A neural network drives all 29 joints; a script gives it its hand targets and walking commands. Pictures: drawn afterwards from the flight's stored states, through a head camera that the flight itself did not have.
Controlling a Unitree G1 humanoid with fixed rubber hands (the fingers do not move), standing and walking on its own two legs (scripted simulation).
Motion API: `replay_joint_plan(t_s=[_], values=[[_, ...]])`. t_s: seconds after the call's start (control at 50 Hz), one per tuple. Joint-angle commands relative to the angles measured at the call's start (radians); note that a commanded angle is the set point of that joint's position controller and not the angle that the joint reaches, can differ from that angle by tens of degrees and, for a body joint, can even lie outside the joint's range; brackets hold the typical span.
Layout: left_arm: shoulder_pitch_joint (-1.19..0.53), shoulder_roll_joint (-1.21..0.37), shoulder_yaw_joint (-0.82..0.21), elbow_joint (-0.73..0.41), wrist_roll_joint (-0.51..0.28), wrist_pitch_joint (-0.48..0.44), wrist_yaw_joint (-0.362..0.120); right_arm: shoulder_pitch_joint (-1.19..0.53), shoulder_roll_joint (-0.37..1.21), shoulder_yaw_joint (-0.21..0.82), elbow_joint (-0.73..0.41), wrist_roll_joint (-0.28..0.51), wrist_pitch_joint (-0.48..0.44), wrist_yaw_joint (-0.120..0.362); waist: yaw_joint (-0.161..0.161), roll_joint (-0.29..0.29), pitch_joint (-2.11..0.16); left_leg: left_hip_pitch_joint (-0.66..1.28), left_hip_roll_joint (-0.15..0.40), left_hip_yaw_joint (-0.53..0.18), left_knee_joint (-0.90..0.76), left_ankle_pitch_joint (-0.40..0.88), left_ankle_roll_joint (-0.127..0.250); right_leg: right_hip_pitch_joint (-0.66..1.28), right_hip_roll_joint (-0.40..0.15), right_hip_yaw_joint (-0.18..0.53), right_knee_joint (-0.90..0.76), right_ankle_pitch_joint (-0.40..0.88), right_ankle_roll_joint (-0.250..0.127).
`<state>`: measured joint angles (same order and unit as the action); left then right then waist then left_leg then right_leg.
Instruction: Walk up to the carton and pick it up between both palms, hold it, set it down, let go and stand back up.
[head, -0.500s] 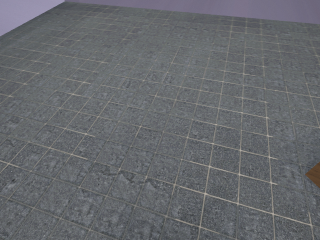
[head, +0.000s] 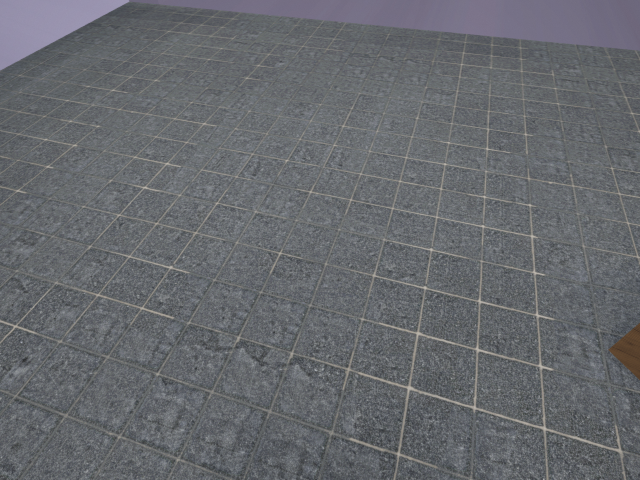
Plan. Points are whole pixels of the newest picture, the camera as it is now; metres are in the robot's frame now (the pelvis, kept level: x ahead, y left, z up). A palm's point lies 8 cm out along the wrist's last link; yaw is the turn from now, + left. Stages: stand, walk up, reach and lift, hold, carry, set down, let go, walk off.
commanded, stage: stand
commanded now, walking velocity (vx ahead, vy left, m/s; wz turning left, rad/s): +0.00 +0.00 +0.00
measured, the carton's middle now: out of the picture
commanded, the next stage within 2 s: walk up in 1.98 s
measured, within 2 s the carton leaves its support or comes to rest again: neither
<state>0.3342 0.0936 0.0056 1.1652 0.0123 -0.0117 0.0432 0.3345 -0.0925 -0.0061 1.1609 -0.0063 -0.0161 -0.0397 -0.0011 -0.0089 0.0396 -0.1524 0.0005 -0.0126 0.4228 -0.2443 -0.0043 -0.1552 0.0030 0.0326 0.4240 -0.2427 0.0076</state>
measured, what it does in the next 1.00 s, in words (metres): stands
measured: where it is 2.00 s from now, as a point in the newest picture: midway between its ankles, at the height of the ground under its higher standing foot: outside the picture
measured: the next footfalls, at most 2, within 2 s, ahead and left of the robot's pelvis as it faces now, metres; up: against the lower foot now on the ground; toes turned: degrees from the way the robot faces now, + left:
none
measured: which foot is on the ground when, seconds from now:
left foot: down 0.00-1.00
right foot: down 0.00-1.00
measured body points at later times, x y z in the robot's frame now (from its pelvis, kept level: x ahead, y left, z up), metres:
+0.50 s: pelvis +0.00 +0.00 +0.00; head +0.01 +0.00 +0.45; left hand -0.04 +0.20 -0.17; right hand -0.04 -0.20 -0.16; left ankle -0.01 +0.12 -0.74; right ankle -0.01 -0.13 -0.74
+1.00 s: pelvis +0.00 +0.00 +0.00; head +0.01 +0.00 +0.45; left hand -0.04 +0.19 -0.17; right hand -0.04 -0.20 -0.16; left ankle -0.01 +0.12 -0.74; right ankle -0.01 -0.13 -0.74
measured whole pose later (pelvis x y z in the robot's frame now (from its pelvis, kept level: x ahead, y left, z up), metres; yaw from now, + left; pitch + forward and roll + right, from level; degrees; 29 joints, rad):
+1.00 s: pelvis +0.00 +0.00 +0.00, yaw +0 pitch -1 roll +0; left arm 0.34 0.09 0.00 1.16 0.01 -0.01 0.04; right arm 0.35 -0.09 0.00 1.16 -0.01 -0.02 -0.04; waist 0.00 -0.01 0.03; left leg -0.16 0.00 -0.02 0.42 -0.24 -0.01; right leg -0.16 0.01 0.03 0.42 -0.24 0.01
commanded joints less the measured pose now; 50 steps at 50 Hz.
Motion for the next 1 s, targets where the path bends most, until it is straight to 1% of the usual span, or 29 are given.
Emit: replay_joint_plan(t_s=[0.0,0.02,0.04,0.06,0.08,0.14,0.22,0.24,0.28,0.32,0.34,0.38,0.42,0.44,0.48,0.52,0.54,0.56,0.62,0.66,0.7,0.74,0.78,0.82,0.86,0.9,0.92,0.94,0.98], values=[[0.11,0.067,0.009,-0.001,0.001,-0.003,0.002,0.094,-0.086,-0.012,-0.003,-0.002,-0.003,-0.004,0.003,0.015,0.066,-0.035,0.075,-0.07,-0.075,0.118,0.043,-0.039,-0.07,0.066,-0.077,0.118,-0.037],[0.099,0.057,0.007,-0.002,-0.001,-0.004,0.002,0.1,-0.084,-0.012,-0.001,0.001,-0.003,-0.002,-0.005,0.008,0.067,-0.041,0.072,-0.074,-0.075,0.12,0.043,-0.037,-0.072,0.066,-0.074,0.116,-0.039],[0.114,0.058,0.007,-0.003,0.0,-0.005,0.003,0.099,-0.073,-0.01,0.001,0.0,-0.002,-0.003,0.003,0.024,0.066,-0.027,0.071,-0.068,-0.071,0.122,0.042,-0.046,-0.072,0.067,-0.077,0.113,-0.038],[0.1,0.068,0.008,-0.002,0.001,-0.005,0.006,0.093,-0.067,-0.01,-0.004,-0.001,-0.001,-0.002,-0.003,0.005,0.078,-0.041,0.072,-0.068,-0.072,0.117,0.041,-0.049,-0.068,0.068,-0.079,0.105,-0.037],[0.09,0.077,0.01,-0.009,-0.001,-0.006,0.006,0.098,-0.059,-0.006,-0.004,-0.001,0.0,-0.004,-0.002,0.016,0.071,-0.041,0.071,-0.069,-0.076,0.117,0.041,-0.044,-0.074,0.074,-0.079,0.105,-0.042],[0.099,0.067,0.009,-0.008,-0.003,-0.003,0.002,0.094,-0.064,-0.007,-0.003,0.002,-0.002,-0.001,0.004,0.0,0.077,-0.038,0.067,-0.068,-0.08,0.105,0.039,-0.056,-0.067,0.068,-0.083,0.08,-0.036],[0.099,0.074,0.008,-0.008,-0.002,-0.004,0.003,0.091,-0.07,-0.007,-0.002,-0.001,-0.004,-0.003,0.004,0.015,0.074,-0.038,0.07,-0.069,-0.078,0.116,0.04,-0.05,-0.07,0.071,-0.078,0.11,-0.038],[0.097,0.075,0.009,-0.007,-0.002,-0.003,0.002,0.101,-0.074,-0.008,-0.003,-0.003,-0.006,-0.003,-0.001,0.008,0.075,-0.052,0.074,-0.074,-0.084,0.108,0.042,-0.039,-0.069,0.067,-0.077,0.106,-0.038],[0.108,0.074,0.009,-0.005,-0.002,-0.005,0.001,0.093,-0.067,-0.006,-0.001,0.0,-0.005,-0.001,0.008,0.009,0.05,-0.031,0.071,-0.073,-0.08,0.111,0.041,-0.038,-0.067,0.064,-0.075,0.099,-0.037],[0.1,0.065,0.006,-0.007,0.0,-0.005,0.004,0.102,-0.065,-0.006,0.002,0.001,-0.006,-0.001,0.001,0.008,0.062,-0.041,0.072,-0.07,-0.074,0.123,0.04,-0.035,-0.073,0.065,-0.074,0.118,-0.04],[0.1,0.072,0.006,-0.007,0.0,-0.006,0.003,0.111,-0.071,-0.008,0.006,0.003,-0.004,-0.004,-0.002,-0.002,0.076,-0.048,0.07,-0.071,-0.078,0.117,0.042,-0.043,-0.069,0.069,-0.077,0.108,-0.036],[0.094,0.072,0.007,-0.011,-0.002,-0.005,0.002,0.104,-0.066,-0.008,0.004,0.0,-0.003,-0.003,-0.003,0.004,0.073,-0.04,0.069,-0.071,-0.079,0.102,0.039,-0.052,-0.068,0.067,-0.079,0.094,-0.035],[0.106,0.062,0.005,-0.005,-0.003,-0.003,0.003,0.106,-0.064,-0.005,0.003,0.0,-0.004,0.001,0.001,-0.001,0.07,-0.052,0.069,-0.072,-0.081,0.08,0.038,-0.047,-0.064,0.062,-0.076,0.087,-0.034],[0.096,0.064,0.004,-0.008,-0.001,-0.002,0.002,0.096,-0.072,-0.009,0.001,0.002,-0.004,0.002,-0.003,0.008,0.072,-0.044,0.068,-0.068,-0.079,0.084,0.037,-0.058,-0.065,0.068,-0.08,0.081,-0.036],[0.103,0.068,0.008,-0.012,-0.001,-0.003,0.0,0.096,-0.052,-0.001,0.003,0.0,-0.002,-0.002,0.007,0.028,0.081,-0.049,0.068,-0.064,-0.076,0.094,0.036,-0.061,-0.07,0.07,-0.078,0.083,-0.038],[0.1,0.069,0.007,-0.008,-0.001,-0.001,0.0,0.106,-0.061,-0.004,-0.001,-0.001,-0.003,-0.002,0.0,0.004,0.077,-0.048,0.068,-0.071,-0.079,0.093,0.035,-0.059,-0.064,0.065,-0.079,0.075,-0.037],[0.107,0.073,0.009,-0.011,-0.002,-0.004,0.0,0.106,-0.082,-0.007,0.0,-0.002,-0.004,-0.004,0.007,0.012,0.073,-0.049,0.069,-0.071,-0.078,0.095,0.04,-0.05,-0.066,0.065,-0.077,0.093,-0.035],[0.103,0.058,0.005,-0.008,-0.002,-0.005,-0.001,0.104,-0.075,-0.008,-0.001,0.001,-0.004,-0.001,0.0,0.002,0.061,-0.042,0.069,-0.069,-0.075,0.099,0.039,-0.047,-0.068,0.07,-0.073,0.101,-0.035],[0.105,0.061,0.006,-0.01,-0.002,-0.007,0.0,0.104,-0.078,-0.007,-0.004,0.001,-0.005,-0.001,0.002,0.009,0.069,-0.054,0.068,-0.066,-0.07,0.111,0.035,-0.047,-0.068,0.065,-0.072,0.108,-0.035],[0.112,0.065,0.007,-0.01,-0.003,-0.005,0.001,0.101,-0.076,-0.008,-0.003,0.001,-0.005,-0.001,0.004,-0.001,0.069,-0.046,0.072,-0.067,-0.073,0.106,0.039,-0.05,-0.067,0.065,-0.077,0.101,-0.035],[0.107,0.063,0.006,-0.01,-0.001,-0.005,0.001,0.106,-0.065,-0.005,-0.001,0.002,-0.004,-0.001,-0.001,-0.002,0.074,-0.033,0.07,-0.066,-0.07,0.109,0.035,-0.069,-0.069,0.07,-0.081,0.093,-0.037],[0.118,0.054,0.003,-0.004,-0.003,-0.005,0.002,0.107,-0.067,-0.005,-0.004,0.001,0.0,0.001,-0.002,0.015,0.071,-0.032,0.069,-0.065,-0.07,0.099,0.035,-0.071,-0.069,0.072,-0.082,0.085,-0.037],[0.103,0.066,0.004,-0.01,-0.001,-0.008,0.003,0.115,-0.066,-0.005,0.002,0.001,0.001,-0.002,-0.007,0.008,0.09,-0.041,0.07,-0.065,-0.072,0.101,0.036,-0.075,-0.07,0.073,-0.085,0.085,-0.037],[0.101,0.069,0.005,-0.014,-0.002,-0.009,-0.001,0.104,-0.064,-0.005,-0.003,0.003,0.001,-0.003,0.0,0.013,0.066,-0.04,0.07,-0.066,-0.07,0.103,0.039,-0.055,-0.07,0.075,-0.086,0.095,-0.039],[0.109,0.051,0.0,-0.006,-0.002,-0.007,0.001,0.105,-0.078,-0.008,-0.006,0.003,-0.001,-0.002,-0.002,-0.018,0.077,-0.047,0.07,-0.068,-0.072,0.097,0.036,-0.062,-0.065,0.069,-0.084,0.087,-0.035],[0.103,0.057,0.004,-0.012,-0.002,-0.007,0.002,0.099,-0.076,-0.006,-0.007,0.003,-0.004,0.001,-0.002,0.008,0.061,-0.043,0.069,-0.07,-0.074,0.111,0.04,-0.044,-0.072,0.076,-0.086,0.096,-0.039],[0.114,0.062,0.004,-0.008,-0.003,-0.006,0.001,0.098,-0.073,-0.005,-0.007,-0.001,-0.005,-0.001,0.005,0.015,0.061,-0.037,0.074,-0.069,-0.072,0.112,0.04,-0.048,-0.069,0.073,-0.083,0.102,-0.039],[0.104,0.075,0.008,-0.011,-0.002,-0.006,0.001,0.111,-0.065,-0.005,-0.003,0.0,-0.006,0.0,-0.003,0.019,0.051,-0.036,0.07,-0.07,-0.076,0.111,0.037,-0.041,-0.068,0.07,-0.078,0.106,-0.04],[0.102,0.061,0.006,-0.01,-0.002,-0.008,0.0,0.104,-0.063,-0.004,-0.002,0.001,-0.007,-0.001,0.004,0.005,0.062,-0.046,0.071,-0.069,-0.073,0.112,0.037,-0.036,-0.068,0.069,-0.079,0.107,-0.039]])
